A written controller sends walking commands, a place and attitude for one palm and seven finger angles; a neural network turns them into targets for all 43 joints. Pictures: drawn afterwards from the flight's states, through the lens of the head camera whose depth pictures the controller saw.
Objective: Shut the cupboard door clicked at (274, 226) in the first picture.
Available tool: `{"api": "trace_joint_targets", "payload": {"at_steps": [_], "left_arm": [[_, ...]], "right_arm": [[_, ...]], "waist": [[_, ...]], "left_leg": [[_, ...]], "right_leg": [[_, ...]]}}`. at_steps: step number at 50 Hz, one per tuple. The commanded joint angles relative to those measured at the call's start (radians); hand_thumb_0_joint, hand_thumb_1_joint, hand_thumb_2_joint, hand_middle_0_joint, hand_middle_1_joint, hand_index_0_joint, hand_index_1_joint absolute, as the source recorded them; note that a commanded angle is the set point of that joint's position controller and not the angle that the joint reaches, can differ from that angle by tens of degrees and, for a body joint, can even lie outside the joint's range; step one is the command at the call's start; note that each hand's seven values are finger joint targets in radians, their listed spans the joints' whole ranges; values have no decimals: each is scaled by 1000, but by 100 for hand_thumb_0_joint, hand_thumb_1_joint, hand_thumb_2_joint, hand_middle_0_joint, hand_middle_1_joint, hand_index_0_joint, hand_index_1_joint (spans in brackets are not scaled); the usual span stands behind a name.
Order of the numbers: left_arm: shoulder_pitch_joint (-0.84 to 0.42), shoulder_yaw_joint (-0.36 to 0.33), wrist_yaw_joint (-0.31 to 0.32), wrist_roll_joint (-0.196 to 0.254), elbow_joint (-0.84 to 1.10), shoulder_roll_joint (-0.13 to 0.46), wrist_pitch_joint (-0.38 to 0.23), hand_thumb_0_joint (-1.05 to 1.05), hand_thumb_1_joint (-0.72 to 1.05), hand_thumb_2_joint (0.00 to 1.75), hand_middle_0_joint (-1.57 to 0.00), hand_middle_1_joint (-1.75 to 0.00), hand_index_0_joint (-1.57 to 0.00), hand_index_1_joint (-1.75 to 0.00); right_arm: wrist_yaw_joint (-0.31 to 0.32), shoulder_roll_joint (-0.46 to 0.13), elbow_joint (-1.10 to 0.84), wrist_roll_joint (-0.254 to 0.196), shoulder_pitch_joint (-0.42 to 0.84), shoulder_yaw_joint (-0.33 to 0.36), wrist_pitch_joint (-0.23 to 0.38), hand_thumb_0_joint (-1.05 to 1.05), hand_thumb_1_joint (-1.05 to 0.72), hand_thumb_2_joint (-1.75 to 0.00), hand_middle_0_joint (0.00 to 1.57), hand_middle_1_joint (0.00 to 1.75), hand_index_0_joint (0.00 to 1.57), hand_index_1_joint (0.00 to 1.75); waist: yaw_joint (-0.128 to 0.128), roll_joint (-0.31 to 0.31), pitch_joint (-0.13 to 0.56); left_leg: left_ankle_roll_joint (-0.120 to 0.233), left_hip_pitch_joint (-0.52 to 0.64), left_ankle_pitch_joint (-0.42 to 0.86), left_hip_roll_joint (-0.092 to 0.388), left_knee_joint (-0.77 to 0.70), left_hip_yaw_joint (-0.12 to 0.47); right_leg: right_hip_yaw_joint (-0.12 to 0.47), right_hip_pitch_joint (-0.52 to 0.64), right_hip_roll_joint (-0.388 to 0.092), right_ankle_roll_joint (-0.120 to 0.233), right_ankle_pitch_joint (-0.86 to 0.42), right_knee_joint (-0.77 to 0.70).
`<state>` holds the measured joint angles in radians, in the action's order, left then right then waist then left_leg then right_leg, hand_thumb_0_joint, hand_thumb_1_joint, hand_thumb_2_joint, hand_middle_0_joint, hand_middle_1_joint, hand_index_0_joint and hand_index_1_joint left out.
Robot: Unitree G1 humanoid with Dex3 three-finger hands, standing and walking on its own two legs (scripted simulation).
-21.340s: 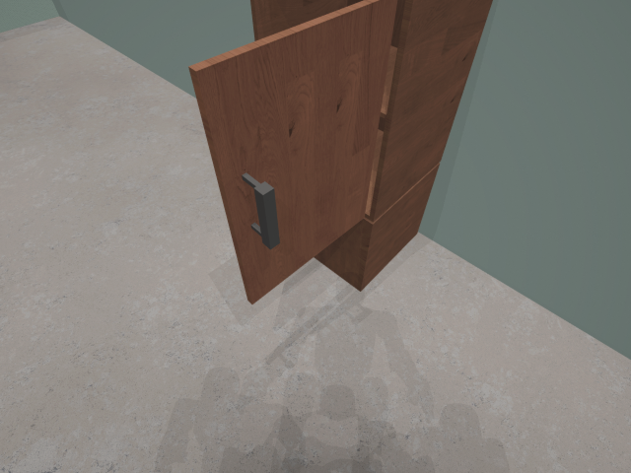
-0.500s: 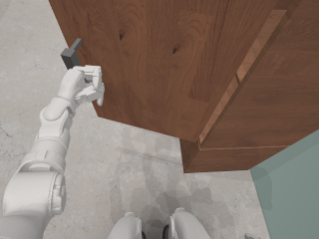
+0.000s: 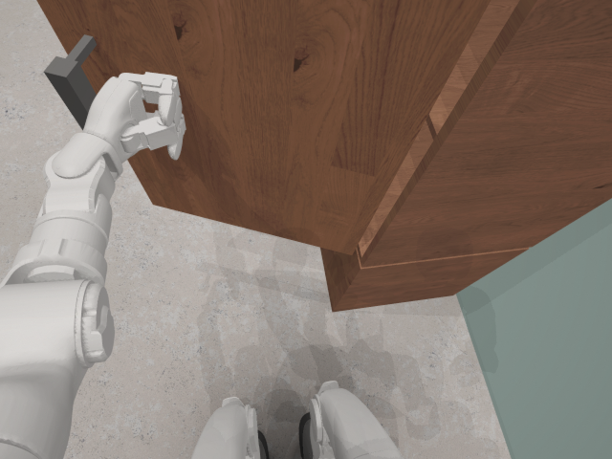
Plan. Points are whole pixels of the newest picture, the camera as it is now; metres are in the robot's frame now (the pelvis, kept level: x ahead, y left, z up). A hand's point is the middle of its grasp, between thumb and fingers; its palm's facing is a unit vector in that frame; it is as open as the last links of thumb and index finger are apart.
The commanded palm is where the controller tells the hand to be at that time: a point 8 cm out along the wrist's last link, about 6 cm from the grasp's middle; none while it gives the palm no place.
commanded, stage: push the door shut along its arc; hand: left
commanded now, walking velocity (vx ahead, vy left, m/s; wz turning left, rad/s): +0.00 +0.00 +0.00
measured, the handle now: (100, 103) +0.56 +0.20 +0.08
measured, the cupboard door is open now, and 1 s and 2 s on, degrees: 68 59 59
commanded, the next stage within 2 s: pull the fist back off the door in 0.30 s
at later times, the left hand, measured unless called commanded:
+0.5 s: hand (194, 102) +0.55 +0.09 +0.09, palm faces -0.25 -0.96 +0.09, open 3.3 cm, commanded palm +0.53 +0.11 +0.08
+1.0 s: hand (198, 141) +0.49 +0.08 +0.08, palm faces +0.01 -1.00 -0.04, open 3.1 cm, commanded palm +0.45 +0.13 +0.08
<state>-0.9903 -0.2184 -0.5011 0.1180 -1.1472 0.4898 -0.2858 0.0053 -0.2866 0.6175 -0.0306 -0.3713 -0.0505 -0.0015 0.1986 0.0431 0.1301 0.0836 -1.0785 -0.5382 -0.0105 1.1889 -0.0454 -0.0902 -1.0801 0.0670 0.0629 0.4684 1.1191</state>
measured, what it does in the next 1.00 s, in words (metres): stands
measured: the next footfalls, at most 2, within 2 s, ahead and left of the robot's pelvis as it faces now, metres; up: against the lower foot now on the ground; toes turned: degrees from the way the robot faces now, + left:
none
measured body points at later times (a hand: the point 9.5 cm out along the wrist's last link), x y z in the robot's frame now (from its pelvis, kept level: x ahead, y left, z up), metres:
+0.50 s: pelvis +0.00 +0.00 -0.01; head +0.16 +0.02 +0.41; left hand +0.55 +0.14 +0.08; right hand +0.03 -0.27 -0.12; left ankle +0.01 +0.07 -0.64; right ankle +0.03 -0.09 -0.64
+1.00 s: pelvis +0.01 -0.01 +0.02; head +0.12 -0.02 +0.46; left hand +0.48 +0.14 +0.09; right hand +0.01 -0.27 -0.10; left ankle +0.01 +0.07 -0.64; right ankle +0.03 -0.09 -0.64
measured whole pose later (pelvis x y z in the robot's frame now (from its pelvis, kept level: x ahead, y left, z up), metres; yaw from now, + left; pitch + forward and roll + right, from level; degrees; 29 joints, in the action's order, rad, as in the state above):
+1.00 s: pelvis +0.01 -0.01 +0.02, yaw +0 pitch +21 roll -1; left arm -0.76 -0.22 0.02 0.06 -1.05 0.23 -0.48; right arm -0.09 -0.26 0.63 0.02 -0.44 0.01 -0.06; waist 0.14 0.04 0.15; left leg 0.06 -0.91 -0.50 -0.01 1.05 -0.07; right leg -0.06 -0.94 0.07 0.08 0.45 1.02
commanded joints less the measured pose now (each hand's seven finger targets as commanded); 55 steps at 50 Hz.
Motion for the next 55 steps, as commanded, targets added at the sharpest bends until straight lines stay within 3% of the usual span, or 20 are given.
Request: {"api": "trace_joint_targets", "payload": {"at_steps": [1,5,7,12,14,20,21,22,23,25,26,28,31,33,34,39,44,46,50,55], "left_arm": [[-510,-4,-13,29,208,149,-40,0,90,90,-130,-150,-130,-150],[-578,38,-27,39,236,109,-31,0,90,90,-130,-150,-130,-150],[-604,80,-30,41,208,62,-16,0,90,90,-130,-150,-130,-150],[-698,96,-23,40,153,47,1,0,90,90,-130,-150,-130,-150],[-742,111,-25,41,171,28,-2,0,90,90,-130,-150,-130,-150],[-780,117,-24,30,168,17,15,0,90,90,-130,-150,-130,-150],[-721,-137,175,96,117,108,37,0,90,90,-130,-150,-130,-150],[-657,-60,267,62,94,22,44,0,90,90,-130,-150,-130,-150],[-641,-99,344,55,101,12,28,0,90,90,-130,-150,-130,-150],[-617,-96,489,24,185,-58,-39,0,90,90,-130,-150,-130,-150],[-603,-104,563,-15,245,-55,-94,0,90,90,-130,-150,-130,-150],[-583,-47,640,-115,261,-73,-180,0,90,90,-130,-150,-130,-150],[-522,0,617,-169,243,-83,-211,0,90,90,-130,-150,-130,-150],[-505,-33,589,-140,204,-54,-192,0,90,90,-130,-150,-130,-150],[-480,-76,582,-125,203,-13,-189,0,90,90,-130,-150,-130,-150],[-363,-109,576,-85,251,-8,-248,0,90,90,-130,-150,-130,-150],[-171,-18,540,-80,238,-128,-270,0,90,90,-130,-150,-130,-150],[-109,-36,527,-58,238,-116,-257,0,90,90,-130,-150,-130,-150],[-147,59,513,-35,344,-209,-275,0,90,90,-130,-150,-130,-150],[-139,82,533,-32,430,-215,-309,0,90,90,-130,-150,-130,-150]], "right_arm": [[15,-184,-39,4,-134,78,27,0,-90,-90,20,30,20,30],[22,-186,-20,6,-135,78,38,0,-90,-90,20,30,20,30],[27,-185,-6,8,-127,77,44,0,-90,-90,20,30,20,30],[38,-191,30,15,-129,71,66,0,-90,-90,20,30,20,30],[37,-193,37,17,-130,70,74,0,-90,-90,20,30,20,30],[36,-194,48,24,-133,74,89,0,-90,-90,20,30,20,30],[17,-168,20,22,-194,70,85,0,-90,-90,20,30,20,30],[-8,-159,5,29,-190,65,80,0,-90,-90,20,30,20,30],[-26,-156,2,40,-215,74,74,0,-90,-90,20,30,20,30],[-61,-145,-17,66,-220,87,59,0,-90,-90,20,30,20,30],[-79,-142,-20,80,-228,94,55,0,-90,-90,20,30,20,30],[-110,-143,-10,98,-245,106,39,0,-90,-90,20,30,20,30],[-125,-151,-4,88,-255,123,-1,0,-90,-90,20,30,20,30],[-114,-155,-10,76,-252,117,-21,0,-90,-90,20,30,20,30],[-108,-153,-18,71,-246,114,-29,0,-90,-90,20,30,20,30],[-94,-130,-43,66,-214,103,-27,0,-90,-90,20,30,20,30],[-100,-118,-54,56,-188,113,-36,0,-90,-90,20,30,20,30],[-96,-123,-63,50,-179,117,-43,0,-90,-90,20,30,20,30],[-84,-112,-67,37,-131,121,-36,0,-90,-90,20,30,20,30],[-70,-112,-54,36,-91,125,-18,0,-90,-90,20,30,20,30]], "waist": [[40,95,530],[55,113,550],[73,93,506],[98,94,484],[99,147,525],[107,154,576],[46,154,579],[50,152,567],[54,107,570],[37,117,609],[19,130,640],[35,125,638],[37,89,647],[35,59,602],[12,54,599],[-28,18,531],[-41,-18,460],[-52,-82,423],[-40,-36,413],[-49,-3,456]], "left_leg": [[-28,442,459,27,-102,144],[-27,489,481,27,-97,153],[-24,468,442,25,-95,153],[-20,446,413,26,-74,159],[-23,508,464,27,-67,171],[-26,544,506,27,-49,181],[-51,461,499,38,-75,190],[-59,432,499,38,-87,189],[-63,449,525,40,-95,198],[-72,459,558,38,-95,183],[-81,479,587,42,-90,183],[-91,511,638,49,-87,191],[-80,519,603,45,-115,173],[-69,474,529,35,-145,156],[-67,451,503,30,-160,144],[-56,381,442,16,-195,101],[-53,349,429,8,-210,72],[-46,291,381,0,-218,56],[-46,350,332,-1,-224,56],[-49,426,344,2,-223,69]], "right_leg": [[82,166,-14,-20,-304,-137],[72,130,-12,-18,-301,-135],[68,100,-12,-20,-266,-143],[58,43,-11,-19,-222,-130],[49,2,-9,-14,-230,-113],[41,-27,-3,-12,-237,-89],[57,34,-17,-12,-272,-94],[62,61,-19,-18,-281,-94],[54,68,-17,-25,-299,-89],[63,100,-24,-33,-339,-92],[62,102,-23,-35,-353,-84],[54,93,-16,-39,-369,-80],[67,181,-11,-40,-394,-118],[73,238,-10,-40,-389,-143],[79,282,-10,-39,-391,-153],[105,391,-15,-40,-419,-183],[121,439,-24,-45,-468,-202],[146,492,-31,-52,-464,-227],[147,448,-36,-54,-393,-248],[131,419,-36,-51,-381,-234]]}}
